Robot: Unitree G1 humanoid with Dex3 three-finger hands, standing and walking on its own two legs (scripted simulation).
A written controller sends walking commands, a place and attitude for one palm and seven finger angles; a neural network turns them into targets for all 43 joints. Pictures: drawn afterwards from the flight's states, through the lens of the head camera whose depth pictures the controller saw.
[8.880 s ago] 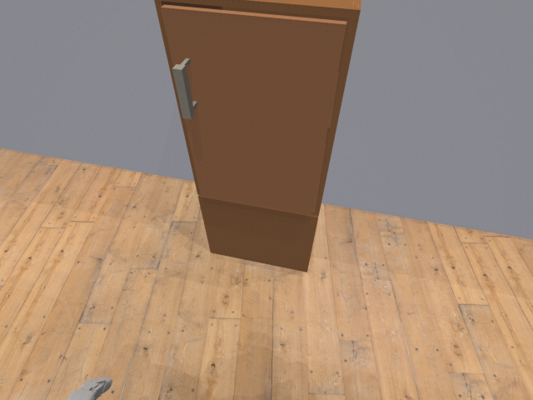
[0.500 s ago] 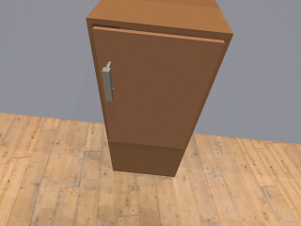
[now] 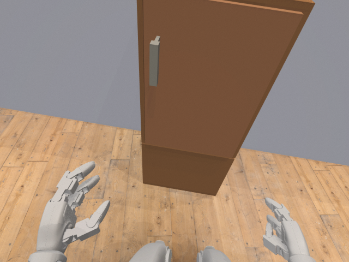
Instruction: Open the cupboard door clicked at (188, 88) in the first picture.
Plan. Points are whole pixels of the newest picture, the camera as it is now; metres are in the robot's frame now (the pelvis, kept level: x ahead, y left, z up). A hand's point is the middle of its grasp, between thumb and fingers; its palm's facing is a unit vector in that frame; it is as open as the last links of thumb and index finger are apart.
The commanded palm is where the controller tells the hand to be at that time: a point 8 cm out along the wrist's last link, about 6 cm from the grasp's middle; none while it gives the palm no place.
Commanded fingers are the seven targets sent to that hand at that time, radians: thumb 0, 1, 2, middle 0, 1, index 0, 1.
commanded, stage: raise the hand with hooked fingers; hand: left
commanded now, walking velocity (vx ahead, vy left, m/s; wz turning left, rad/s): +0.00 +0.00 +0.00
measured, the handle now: (155, 61) +0.61 +0.14 +0.16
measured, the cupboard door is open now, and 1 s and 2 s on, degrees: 0 0 0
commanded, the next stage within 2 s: relax the arm and regain balance in 0.66 s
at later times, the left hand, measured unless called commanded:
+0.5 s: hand (31, 177) +0.22 +0.29 +0.12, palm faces +0.03 -1.00 -0.04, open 12.4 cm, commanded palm +0.19 +0.35 +0.13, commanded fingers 0.00 -0.34 0.37 -0.29 -1.10 -0.29 -1.10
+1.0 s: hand out of the picture +0.12 +0.59 -0.19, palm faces +0.31 -0.89 -0.32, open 15.8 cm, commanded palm none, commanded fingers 0.00 -0.50 0.30 -0.15 -0.30 -0.15 -0.30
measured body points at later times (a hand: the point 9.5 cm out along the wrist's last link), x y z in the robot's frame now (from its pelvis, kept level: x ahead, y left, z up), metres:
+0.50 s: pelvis +0.00 +0.07 +0.03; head +0.00 +0.11 +0.48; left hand +0.21 +0.35 +0.13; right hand +0.19 -0.16 -0.02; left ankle +0.09 +0.01 -0.64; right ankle +0.12 -0.12 -0.62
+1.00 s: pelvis -0.01 +0.28 -0.05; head -0.05 +0.37 +0.39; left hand +0.10 +0.63 -0.17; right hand +0.26 +0.07 -0.01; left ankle -0.08 +0.48 -0.60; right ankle +0.18 -0.05 -0.59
